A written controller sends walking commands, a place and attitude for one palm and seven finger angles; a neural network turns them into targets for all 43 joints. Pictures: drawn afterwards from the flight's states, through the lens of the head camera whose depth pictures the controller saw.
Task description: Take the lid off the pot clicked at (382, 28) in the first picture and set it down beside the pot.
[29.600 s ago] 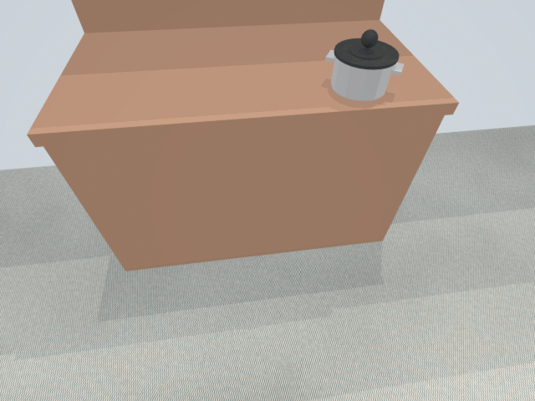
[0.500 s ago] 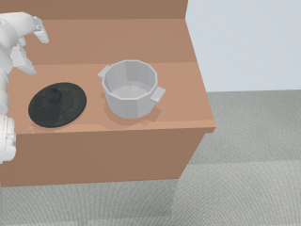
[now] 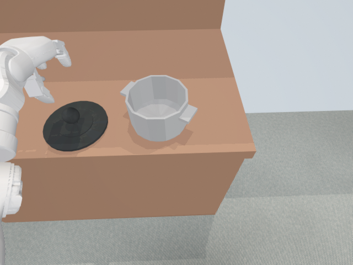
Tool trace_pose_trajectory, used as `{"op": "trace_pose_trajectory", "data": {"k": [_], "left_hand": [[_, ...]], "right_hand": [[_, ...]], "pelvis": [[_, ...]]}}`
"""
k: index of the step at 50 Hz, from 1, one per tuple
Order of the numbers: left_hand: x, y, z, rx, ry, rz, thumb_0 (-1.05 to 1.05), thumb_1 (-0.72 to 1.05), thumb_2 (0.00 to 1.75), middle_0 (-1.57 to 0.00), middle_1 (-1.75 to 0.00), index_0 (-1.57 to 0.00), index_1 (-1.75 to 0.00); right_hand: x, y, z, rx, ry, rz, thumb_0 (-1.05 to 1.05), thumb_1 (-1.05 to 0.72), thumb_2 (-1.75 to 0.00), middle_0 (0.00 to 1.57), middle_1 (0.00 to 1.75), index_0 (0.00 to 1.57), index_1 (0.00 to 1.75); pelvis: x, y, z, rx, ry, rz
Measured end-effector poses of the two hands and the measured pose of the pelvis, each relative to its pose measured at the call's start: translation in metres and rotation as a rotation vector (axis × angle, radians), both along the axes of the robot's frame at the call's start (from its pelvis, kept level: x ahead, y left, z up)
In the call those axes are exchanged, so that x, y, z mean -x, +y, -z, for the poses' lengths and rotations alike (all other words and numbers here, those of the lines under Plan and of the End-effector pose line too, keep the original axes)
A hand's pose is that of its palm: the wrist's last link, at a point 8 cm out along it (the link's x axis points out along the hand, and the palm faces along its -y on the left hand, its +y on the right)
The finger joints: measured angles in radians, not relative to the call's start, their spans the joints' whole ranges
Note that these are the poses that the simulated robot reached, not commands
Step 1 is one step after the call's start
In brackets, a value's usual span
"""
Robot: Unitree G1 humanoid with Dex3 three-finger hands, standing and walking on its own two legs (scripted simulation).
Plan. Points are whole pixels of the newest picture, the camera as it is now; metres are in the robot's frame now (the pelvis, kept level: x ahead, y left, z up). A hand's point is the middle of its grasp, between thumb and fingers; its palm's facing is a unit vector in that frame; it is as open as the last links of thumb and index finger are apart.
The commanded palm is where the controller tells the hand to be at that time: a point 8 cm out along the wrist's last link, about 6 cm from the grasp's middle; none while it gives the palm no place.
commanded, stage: draw the hand back to the body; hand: left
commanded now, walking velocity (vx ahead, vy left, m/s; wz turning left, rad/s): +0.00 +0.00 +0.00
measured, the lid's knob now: (70, 115) +0.49 +0.28 +0.03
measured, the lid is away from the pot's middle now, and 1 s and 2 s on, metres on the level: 0.24 0.24 0.24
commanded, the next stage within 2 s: step back with the hand held close in 1.92 s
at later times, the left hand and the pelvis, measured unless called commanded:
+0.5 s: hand (48, 80) +0.40 +0.21 +0.23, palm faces +0.33 -0.91 -0.26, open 10.7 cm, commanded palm +0.34 +0.26 +0.22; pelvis +0.00 -0.03 +0.00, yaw -1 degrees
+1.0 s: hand (40, 134) +0.29 +0.19 +0.22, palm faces +0.43 -0.87 -0.23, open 8.3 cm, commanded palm +0.24 +0.23 +0.21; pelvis -0.03 -0.07 +0.01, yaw -1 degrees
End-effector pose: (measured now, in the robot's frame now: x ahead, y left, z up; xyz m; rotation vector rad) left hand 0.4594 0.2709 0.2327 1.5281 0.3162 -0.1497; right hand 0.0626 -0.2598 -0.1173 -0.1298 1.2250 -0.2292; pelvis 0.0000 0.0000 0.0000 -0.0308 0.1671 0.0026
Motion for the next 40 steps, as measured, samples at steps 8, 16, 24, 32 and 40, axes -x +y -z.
{"op": "trace_pose_trajectory", "data": {"k": [8, 16, 24, 32, 40], "left_hand": [[0.036, 0.001, 0.001, -0.025, -0.027, 0.006, 0.00, -0.01, 0.65, -0.37, -0.86, -0.37, -0.86], [0.072, -0.016, 0.009, 0.972, -0.534, 0.003, 0.00, -0.02, 0.65, -0.37, -0.86, -0.37, -0.86], [0.098, -0.016, -0.001, 1.176, -0.774, -0.075, 0.00, 0.06, 0.67, -0.35, -0.81, -0.35, -0.81], [0.132, -0.021, 0.007, 1.180, -0.802, -0.129, 0.00, 0.22, 0.71, -0.32, -0.71, -0.32, -0.71], [0.167, -0.027, 0.006, 1.169, -0.847, -0.155, 0.00, 0.40, 0.76, -0.29, -0.60, -0.29, -0.60]], "right_hand": [[-0.041, 0.011, -0.005, -0.040, -0.109, -0.085, 0.01, -0.91, -0.89, 0.20, 0.30, 0.20, 0.30], [-0.067, 0.020, -0.024, -0.008, -0.267, -0.162, 0.01, -0.91, -0.89, 0.20, 0.30, 0.20, 0.30], [-0.072, -0.002, -0.032, 0.020, -0.361, -0.159, 0.01, -0.91, -0.89, 0.20, 0.30, 0.20, 0.30], [-0.068, -0.028, -0.025, 0.024, -0.346, -0.154, 0.01, -0.91, -0.89, 0.20, 0.30, 0.20, 0.30], [-0.075, -0.038, -0.027, 0.010, -0.400, -0.162, 0.02, -0.91, -0.89, 0.20, 0.30, 0.20, 0.30]], "pelvis": [[0.004, -0.001, -0.002, -0.004, -0.038, -0.018], [0.004, -0.014, -0.003, -0.014, -0.129, 0.004], [-0.002, -0.029, -0.005, -0.011, -0.167, 0.017], [0.001, -0.043, -0.005, -0.018, -0.181, 0.016], [0.010, -0.057, -0.005, -0.027, -0.201, 0.012]]}}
